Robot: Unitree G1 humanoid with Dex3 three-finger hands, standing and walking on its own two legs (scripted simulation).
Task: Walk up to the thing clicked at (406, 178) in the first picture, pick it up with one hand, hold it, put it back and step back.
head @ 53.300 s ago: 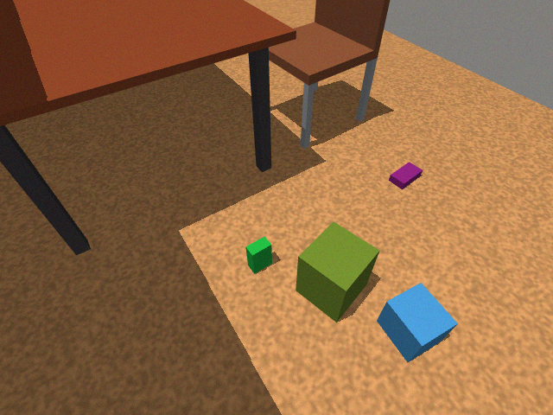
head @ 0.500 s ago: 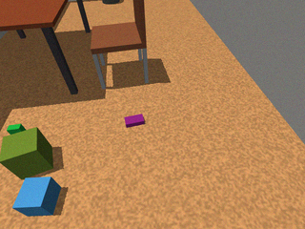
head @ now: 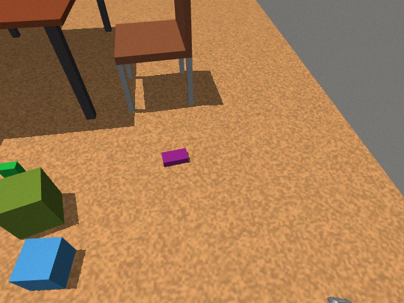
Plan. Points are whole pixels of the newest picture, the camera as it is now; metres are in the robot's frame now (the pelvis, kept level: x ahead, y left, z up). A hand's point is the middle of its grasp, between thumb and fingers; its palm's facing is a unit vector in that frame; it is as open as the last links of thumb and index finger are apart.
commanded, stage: step back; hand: left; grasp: from above
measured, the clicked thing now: (175, 157) +1.05 +0.20 -0.75
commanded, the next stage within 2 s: stand in 0.10 s
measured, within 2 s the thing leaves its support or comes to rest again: neither
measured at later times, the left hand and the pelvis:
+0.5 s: hand out of the picture +0.10 +0.25 -0.15, palm faces -0.04 -0.94 -0.33, open 7.3 cm; pelvis +0.01 +0.00 +0.01, yaw +0 degrees
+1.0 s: hand out of the picture +0.07 +0.25 -0.15, palm faces -0.03 -0.94 -0.34, open 7.3 cm; pelvis +0.00 -0.01 +0.01, yaw +1 degrees
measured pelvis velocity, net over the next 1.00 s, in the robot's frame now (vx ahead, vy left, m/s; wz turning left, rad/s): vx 0.00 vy -0.01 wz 0.01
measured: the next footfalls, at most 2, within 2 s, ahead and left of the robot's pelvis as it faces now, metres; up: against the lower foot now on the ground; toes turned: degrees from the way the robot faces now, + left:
none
